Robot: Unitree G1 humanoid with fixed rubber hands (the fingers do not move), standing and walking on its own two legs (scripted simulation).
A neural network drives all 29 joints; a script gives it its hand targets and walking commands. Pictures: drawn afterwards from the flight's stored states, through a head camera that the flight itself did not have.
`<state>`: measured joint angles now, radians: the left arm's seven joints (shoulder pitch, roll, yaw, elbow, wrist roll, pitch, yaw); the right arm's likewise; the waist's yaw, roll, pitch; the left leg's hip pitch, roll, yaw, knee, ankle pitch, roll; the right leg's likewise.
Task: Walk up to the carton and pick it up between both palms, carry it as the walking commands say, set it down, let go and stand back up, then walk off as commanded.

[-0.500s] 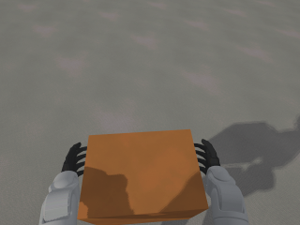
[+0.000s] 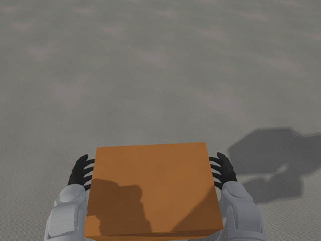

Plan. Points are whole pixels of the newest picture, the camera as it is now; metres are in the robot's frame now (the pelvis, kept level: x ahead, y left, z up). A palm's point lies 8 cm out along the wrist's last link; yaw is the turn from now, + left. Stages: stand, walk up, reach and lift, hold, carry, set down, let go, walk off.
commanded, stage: carry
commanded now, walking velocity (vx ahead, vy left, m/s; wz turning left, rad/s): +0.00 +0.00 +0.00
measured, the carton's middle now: (154, 196) +0.27 +0.01 -0.07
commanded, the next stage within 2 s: none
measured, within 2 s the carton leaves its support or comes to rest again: neither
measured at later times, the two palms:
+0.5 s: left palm (110, 101) +0.55 +0.15 +0.04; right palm (216, 104) +0.54 -0.21 +0.01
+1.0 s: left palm (130, 60) +0.81 +0.10 +0.03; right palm (212, 63) +0.81 -0.26 +0.01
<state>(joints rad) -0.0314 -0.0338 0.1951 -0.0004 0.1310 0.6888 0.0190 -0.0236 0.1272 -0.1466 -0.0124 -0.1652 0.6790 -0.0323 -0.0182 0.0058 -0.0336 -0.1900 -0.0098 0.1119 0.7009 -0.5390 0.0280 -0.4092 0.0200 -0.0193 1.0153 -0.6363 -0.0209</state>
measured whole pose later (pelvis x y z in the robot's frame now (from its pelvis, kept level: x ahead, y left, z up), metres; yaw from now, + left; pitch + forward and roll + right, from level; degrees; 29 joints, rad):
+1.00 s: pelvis +0.55 -0.08 +0.00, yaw +3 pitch +3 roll +1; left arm -0.07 -0.13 0.19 0.04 0.19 0.65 0.03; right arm 0.00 0.08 -0.19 -0.03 -0.14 0.68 -0.04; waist -0.02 0.05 -0.04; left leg -0.34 -0.01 0.04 1.01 -0.56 0.00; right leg -0.26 0.01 -0.10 0.73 -0.52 -0.08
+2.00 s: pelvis +1.11 -0.17 +0.01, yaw +3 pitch +4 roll +2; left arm -0.05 -0.13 0.16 -0.05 0.19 0.65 0.05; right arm -0.03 0.08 -0.19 -0.06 -0.12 0.69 -0.05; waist -0.01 -0.02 -0.03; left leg -0.49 -0.04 0.06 0.98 -0.51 0.03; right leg -0.17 0.03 -0.08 0.65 -0.55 -0.09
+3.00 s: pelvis +1.63 -0.21 +0.00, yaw -1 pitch +1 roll +2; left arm -0.02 -0.08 0.19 -0.05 0.16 0.69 0.05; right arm -0.07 0.13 -0.17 0.01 -0.18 0.69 -0.05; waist 0.03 -0.04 -0.01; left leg -0.34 -0.03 0.13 0.78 -0.46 0.08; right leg -0.27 0.03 -0.02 1.10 -0.58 -0.02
